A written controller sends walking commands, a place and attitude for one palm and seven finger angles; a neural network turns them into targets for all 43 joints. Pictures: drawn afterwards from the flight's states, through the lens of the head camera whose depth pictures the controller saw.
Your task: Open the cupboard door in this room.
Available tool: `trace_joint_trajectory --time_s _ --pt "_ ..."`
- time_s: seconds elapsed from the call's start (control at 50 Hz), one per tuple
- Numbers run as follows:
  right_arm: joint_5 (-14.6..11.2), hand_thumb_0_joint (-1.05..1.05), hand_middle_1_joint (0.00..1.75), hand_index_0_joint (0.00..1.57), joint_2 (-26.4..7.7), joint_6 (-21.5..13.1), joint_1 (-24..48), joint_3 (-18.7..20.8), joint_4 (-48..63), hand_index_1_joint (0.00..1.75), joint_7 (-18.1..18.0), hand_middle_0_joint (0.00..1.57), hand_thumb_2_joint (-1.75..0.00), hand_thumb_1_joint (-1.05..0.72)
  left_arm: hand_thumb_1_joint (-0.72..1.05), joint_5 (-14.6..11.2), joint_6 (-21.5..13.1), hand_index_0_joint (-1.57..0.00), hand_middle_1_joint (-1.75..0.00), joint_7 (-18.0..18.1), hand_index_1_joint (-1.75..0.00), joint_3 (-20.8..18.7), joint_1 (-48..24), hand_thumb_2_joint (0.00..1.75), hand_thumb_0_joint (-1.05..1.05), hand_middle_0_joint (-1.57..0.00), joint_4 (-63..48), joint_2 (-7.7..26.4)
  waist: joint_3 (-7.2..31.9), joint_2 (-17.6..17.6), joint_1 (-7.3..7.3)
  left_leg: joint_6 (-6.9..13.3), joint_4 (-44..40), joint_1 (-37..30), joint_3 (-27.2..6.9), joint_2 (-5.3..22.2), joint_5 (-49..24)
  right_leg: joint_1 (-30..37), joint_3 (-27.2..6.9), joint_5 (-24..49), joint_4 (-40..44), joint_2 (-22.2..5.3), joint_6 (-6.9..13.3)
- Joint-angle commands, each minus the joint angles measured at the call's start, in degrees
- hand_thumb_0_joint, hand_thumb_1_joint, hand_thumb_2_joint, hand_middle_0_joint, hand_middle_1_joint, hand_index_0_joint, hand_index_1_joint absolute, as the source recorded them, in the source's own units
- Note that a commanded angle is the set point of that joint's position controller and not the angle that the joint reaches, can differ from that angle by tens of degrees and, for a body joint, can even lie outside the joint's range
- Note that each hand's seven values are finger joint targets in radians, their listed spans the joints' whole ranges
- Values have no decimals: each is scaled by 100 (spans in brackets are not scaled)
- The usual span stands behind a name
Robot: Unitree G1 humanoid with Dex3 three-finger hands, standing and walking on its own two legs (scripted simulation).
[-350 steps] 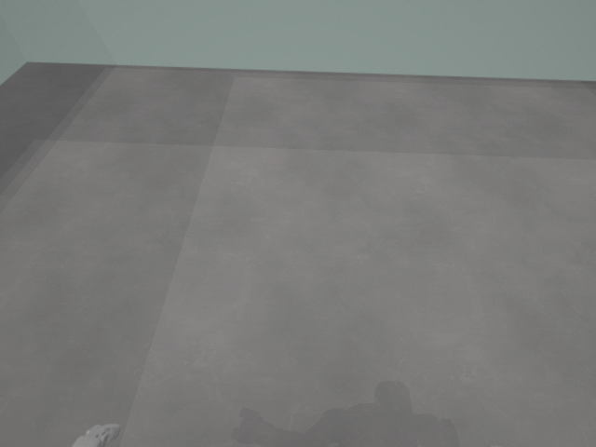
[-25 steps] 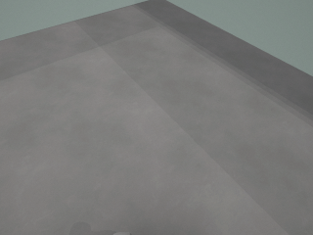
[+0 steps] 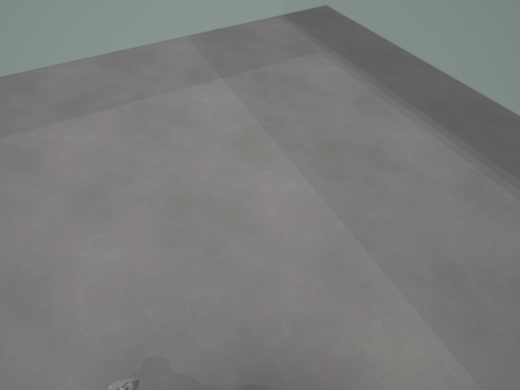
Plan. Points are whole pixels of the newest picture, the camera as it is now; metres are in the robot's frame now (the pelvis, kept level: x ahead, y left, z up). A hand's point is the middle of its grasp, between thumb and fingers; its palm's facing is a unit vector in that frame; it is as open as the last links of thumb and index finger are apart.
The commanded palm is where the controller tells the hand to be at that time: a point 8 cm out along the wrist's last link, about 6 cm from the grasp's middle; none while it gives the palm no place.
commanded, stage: turn or walk to find it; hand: left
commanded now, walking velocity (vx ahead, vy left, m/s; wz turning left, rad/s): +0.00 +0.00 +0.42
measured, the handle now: out of the picture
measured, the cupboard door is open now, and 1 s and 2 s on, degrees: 0 0 0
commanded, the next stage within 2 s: none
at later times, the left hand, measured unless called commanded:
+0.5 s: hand out of the picture -0.05 +0.20 -0.17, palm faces +0.29 -0.93 -0.24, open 7.3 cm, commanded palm none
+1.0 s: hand out of the picture -0.04 +0.21 -0.15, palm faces +0.43 -0.85 -0.29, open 7.4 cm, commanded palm none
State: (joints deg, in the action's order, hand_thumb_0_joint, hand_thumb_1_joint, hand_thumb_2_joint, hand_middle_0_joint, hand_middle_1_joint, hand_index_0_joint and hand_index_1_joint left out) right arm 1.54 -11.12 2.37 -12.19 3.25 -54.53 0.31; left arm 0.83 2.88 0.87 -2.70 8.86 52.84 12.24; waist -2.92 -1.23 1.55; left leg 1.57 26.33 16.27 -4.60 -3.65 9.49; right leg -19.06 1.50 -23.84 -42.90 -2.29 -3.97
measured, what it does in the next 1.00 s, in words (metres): steps on the spot, turning left: right foot, then left foot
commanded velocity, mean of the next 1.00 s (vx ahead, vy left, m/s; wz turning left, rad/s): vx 0.00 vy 0.00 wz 0.42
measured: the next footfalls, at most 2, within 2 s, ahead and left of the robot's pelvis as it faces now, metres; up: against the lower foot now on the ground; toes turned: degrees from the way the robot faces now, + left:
right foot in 0.06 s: +0.04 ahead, -0.12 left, +0.00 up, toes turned -1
left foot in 0.52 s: -0.05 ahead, +0.13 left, +0.00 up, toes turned +20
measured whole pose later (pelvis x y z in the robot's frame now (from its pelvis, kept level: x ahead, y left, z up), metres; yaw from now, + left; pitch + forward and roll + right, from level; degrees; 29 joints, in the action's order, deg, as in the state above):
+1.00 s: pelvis -0.05 -0.02 -0.01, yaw +27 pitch +0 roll +1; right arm 1.0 -12.4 2.8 -12.2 4.0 -55.2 0.3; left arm 1.1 1.0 0.9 -1.9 8.3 52.0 10.9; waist -3.5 -3.1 1.2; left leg -0.7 34.1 17.7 -5.6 -2.9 17.6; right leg -15.1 4.1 -16.8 -32.6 -1.7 -0.1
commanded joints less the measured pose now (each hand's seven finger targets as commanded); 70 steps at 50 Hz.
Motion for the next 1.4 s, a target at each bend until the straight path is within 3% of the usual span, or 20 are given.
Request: trace_joint_trajectory --time_s 0.0,0.04,0.06,0.1,0.14,0.38,0.46,0.48,0.5,0.52,0.64,0.78,0.9,0.92,0.96,0.98,1.02,1.08,1.3,1.38 --pt "-54 0 30 20 -1026 -87 32 277 443 30 -48 20 -90 -90 90 -36 -235 -20 -30 82 -30 -181 782 90 0 -20 -281 620 617 -325 -316 385 -220 512 -1492 1056 -372 1418 -63 1070 2045 -67 145" --pt "-84 0 30 20 -529 -87 29 207 659 30 -1 20 -90 -90 90 91 -289 -20 -30 127 -30 -324 786 90 0 -20 -397 1386 418 1778 -409 -304 2053 1959 50 -154 2047 1731 -2255 610 3035 -2339 1088" --pt "8 0 30 20 -848 -7 52 294 576 30 -15 20 -90 -90 90 21 -309 -20 -30 139 -30 -345 560 90 0 -20 -498 1287 329 1704 -380 -275 3010 1762 -217 148 2153 926 -2239 500 3145 -2444 1298" --pt "2 0 30 20 -794 101 -108 325 334 30 41 20 -90 -90 90 11 -284 -20 -30 136 -30 -246 -54 90 0 -20 -598 958 -87 807 -24 -296 4039 1569 -114 318 1517 293 -1361 463 3037 -1856 1156" --pt "2 0 30 20 -660 123 -432 284 161 30 76 20 -90 -90 90 5 -342 -20 -30 111 -30 -165 -156 90 0 -20 -599 735 -50 861 78 -437 4348 1577 116 388 1025 500 -489 1277 2783 -1442 969" --pt "-95 0 30 20 -518 15 339 108 227 30 50 20 -90 -90 90 106 -298 -20 -30 92 -30 -292 765 90 0 -20 -85 1104 321 1305 -459 -512 1907 843 777 574 1798 1444 -78 2853 2163 -1851 1241" --pt "-100 0 30 20 -636 -99 -203 94 102 30 16 20 -90 -90 90 35 -231 -20 -30 70 -30 -303 614 90 0 -20 -35 1134 676 1046 -104 -364 -105 -545 960 495 422 979 458 2938 1205 -1638 730" --pt "-85 0 30 20 -945 -155 -329 160 99 30 23 20 -90 -90 90 -11 -194 -20 -30 49 -30 -271 660 90 0 -20 -89 928 825 179 -31 -182 -628 -1360 342 988 -267 230 702 2120 387 -1302 416" --pt "-38 0 30 20 -1518 -187 -468 288 135 30 0 20 -90 -90 90 -23 -166 -20 -30 10 -30 -188 652 90 0 -20 -299 549 710 -1462 57 430 -716 -1872 -1395 2430 -2119 -1276 917 -537 -701 -616 8" --pt "-34 0 30 20 -1642 -147 -688 318 41 30 -42 20 -90 -90 90 36 -94 -20 -30 45 -30 -121 196 90 0 -20 -420 567 664 -1344 277 896 -809 -1339 -1514 2746 -2246 -1213 438 -1253 -1473 -493 10" --pt "-51 0 30 20 -1154 -223 111 148 225 30 -144 20 -90 -90 90 5 -100 -20 -30 -34 -30 -168 266 90 0 -20 -104 610 315 -670 -91 664 -704 -954 -529 1698 -2373 -1116 39 63 -1960 -386 -66" --pt "-23 0 30 20 -1190 -166 -135 229 248 30 -122 20 -90 -90 90 -16 -109 -20 -30 19 -30 -126 -35 90 0 -20 -326 543 394 -622 60 866 -623 -1134 -1114 1770 -2185 -900 -30 -218 -955 -221 -94" --pt "-18 0 30 20 -1189 -109 123 274 376 30 -88 20 -90 -90 90 -47 -211 -20 -30 42 -30 -128 490 90 0 -20 -305 512 604 -742 -220 625 -178 -402 -1323 1391 -1909 523 137 616 1141 54 34" --pt "-54 0 30 20 -1097 -111 165 271 401 30 -72 20 -90 -90 90 -38 -261 -20 -30 57 -30 -152 704 90 0 -20 -261 606 669 -473 -330 407 91 -57 -1185 1188 -1429 1123 113 1205 1909 -54 58" --pt "-107 0 30 20 -504 -131 34 167 588 30 -13 20 -90 -90 90 84 -358 -20 -30 120 -30 -299 847 90 0 -20 -272 1375 622 1743 -388 -302 1931 1693 134 -59 1926 2128 -1951 2145 2612 -2214 945" --pt "-34 0 30 20 -814 -18 88 258 552 30 -47 20 -90 -90 90 16 -355 -20 -30 141 -30 -344 804 90 0 -20 -341 1339 592 1810 -455 -299 3023 1487 -108 180 2386 1345 -2046 2038 2771 -2546 1314" --pt "-24 0 30 20 -774 72 65 293 343 30 11 20 -90 -90 90 14 -328 -20 -30 125 -30 -248 187 90 0 -20 -467 1012 63 938 -150 -310 4135 1550 -122 343 1734 713 -1305 1481 2769 -1937 1246" --pt "-18 0 30 20 -656 102 -239 264 141 30 77 20 -90 -90 90 25 -374 -20 -30 112 -30 -156 24 90 0 -20 -478 712 67 999 -24 -465 4334 1496 121 454 1096 781 -351 1988 2607 -1472 982" --pt "-90 0 30 20 -517 25 442 85 207 30 51 20 -90 -90 90 101 -325 -20 -30 104 -30 -268 830 90 0 -20 -45 1070 365 1248 -470 -529 2099 874 738 591 1733 1522 -4 3221 2151 -1829 1242" --pt "-113 0 30 20 -546 -61 96 61 157 30 17 20 -90 -90 90 74 -265 -20 -30 85 -30 -303 663 90 0 -20 33 1140 539 1152 -237 -395 645 -86 969 535 1059 1167 286 3025 1599 -1831 982"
